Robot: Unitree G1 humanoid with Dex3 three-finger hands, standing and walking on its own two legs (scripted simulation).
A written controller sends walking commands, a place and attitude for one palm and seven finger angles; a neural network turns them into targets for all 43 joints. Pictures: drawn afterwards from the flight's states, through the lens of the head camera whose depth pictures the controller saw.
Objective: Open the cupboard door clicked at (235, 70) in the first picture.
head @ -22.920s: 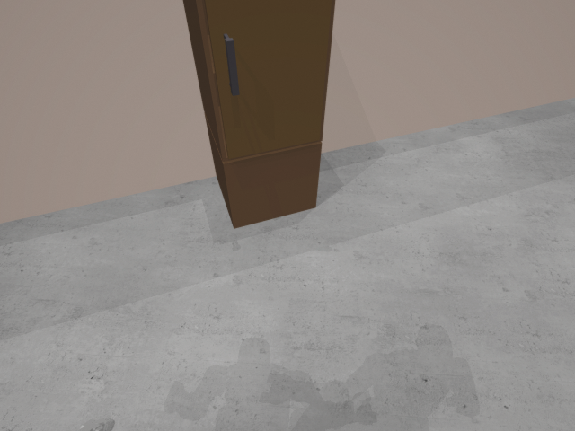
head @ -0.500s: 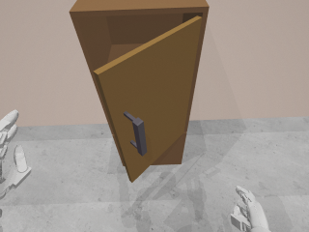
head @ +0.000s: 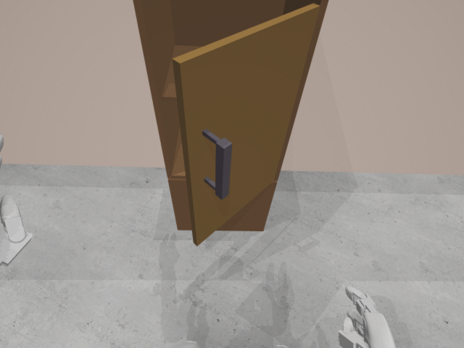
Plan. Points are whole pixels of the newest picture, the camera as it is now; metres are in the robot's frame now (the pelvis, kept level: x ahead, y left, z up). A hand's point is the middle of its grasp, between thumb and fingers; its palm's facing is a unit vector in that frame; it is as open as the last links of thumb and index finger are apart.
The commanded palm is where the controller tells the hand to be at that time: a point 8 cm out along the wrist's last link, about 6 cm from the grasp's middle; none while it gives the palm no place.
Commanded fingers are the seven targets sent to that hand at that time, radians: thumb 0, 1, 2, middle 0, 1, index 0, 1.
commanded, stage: step back with the hand held close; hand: left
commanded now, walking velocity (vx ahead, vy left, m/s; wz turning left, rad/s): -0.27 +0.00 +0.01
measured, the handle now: (215, 165) +0.45 +0.07 +0.03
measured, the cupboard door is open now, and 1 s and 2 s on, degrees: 45 45 45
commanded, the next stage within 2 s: stop stepping back and stand still in 0.74 s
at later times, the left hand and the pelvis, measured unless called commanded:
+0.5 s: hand out of the picture +0.14 +0.27 +0.17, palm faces +0.41 -0.76 -0.50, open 7.4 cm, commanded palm +0.06 +0.31 +0.19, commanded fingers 0.00 0.90 0.90 -0.20 -0.30 -0.20 -0.30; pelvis -0.06 +0.00 +0.00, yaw +3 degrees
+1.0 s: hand out of the picture +0.06 +0.21 +0.18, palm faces +0.26 -0.81 -0.53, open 7.4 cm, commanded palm +0.01 +0.26 +0.19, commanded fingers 0.00 0.90 0.90 -0.20 -0.30 -0.20 -0.30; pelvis -0.15 -0.03 +0.01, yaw -4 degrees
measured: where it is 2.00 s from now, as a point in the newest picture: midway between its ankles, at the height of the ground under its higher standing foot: outside the picture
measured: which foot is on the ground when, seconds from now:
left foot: down 0.00-0.84, up 0.86-0.94, down 0.96-1.00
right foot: down 0.00-0.46, up 0.48-0.78, down 0.80-1.00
